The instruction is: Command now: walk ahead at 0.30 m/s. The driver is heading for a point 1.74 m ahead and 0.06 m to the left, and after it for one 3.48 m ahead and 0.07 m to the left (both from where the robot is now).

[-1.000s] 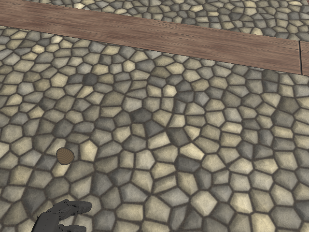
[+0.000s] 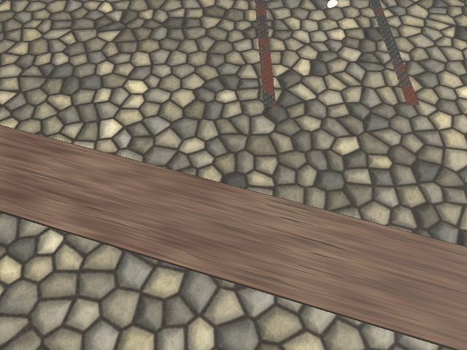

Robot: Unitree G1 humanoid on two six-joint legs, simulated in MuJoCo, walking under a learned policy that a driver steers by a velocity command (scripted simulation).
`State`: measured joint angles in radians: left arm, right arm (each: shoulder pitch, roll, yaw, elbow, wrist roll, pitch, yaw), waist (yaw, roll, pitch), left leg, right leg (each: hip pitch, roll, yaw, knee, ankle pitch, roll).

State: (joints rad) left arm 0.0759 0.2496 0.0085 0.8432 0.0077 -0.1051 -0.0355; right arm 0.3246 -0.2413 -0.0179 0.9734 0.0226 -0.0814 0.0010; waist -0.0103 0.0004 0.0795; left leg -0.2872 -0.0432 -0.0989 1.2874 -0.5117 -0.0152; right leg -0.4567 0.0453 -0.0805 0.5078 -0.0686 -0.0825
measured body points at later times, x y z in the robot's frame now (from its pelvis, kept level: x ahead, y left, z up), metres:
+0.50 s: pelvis +0.16 +0.04 +0.01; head +0.17 +0.06 +0.46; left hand +0.22 +0.30 -0.14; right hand +0.28 -0.20 -0.11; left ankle +0.21 +0.16 -0.72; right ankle +0.12 -0.07 -0.72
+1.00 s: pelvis +0.17 +0.05 +0.01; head +0.18 +0.05 +0.46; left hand +0.18 +0.29 -0.14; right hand +0.27 -0.20 -0.13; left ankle +0.21 +0.16 -0.72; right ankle +0.12 -0.07 -0.72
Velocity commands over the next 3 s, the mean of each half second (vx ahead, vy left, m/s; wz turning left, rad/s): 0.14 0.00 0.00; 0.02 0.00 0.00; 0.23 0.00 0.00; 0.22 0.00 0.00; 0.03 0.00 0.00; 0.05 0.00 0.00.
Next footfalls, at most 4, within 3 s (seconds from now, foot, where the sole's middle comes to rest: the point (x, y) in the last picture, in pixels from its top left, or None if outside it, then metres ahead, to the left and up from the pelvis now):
0.28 left None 0.25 0.16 -0.76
1.52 left None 0.34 0.22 -0.76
1.88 right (246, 312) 0.53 -0.01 -0.76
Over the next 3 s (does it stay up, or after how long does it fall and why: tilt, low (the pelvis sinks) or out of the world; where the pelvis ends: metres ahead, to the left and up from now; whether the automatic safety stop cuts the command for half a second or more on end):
stays up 0.43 0.11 0.01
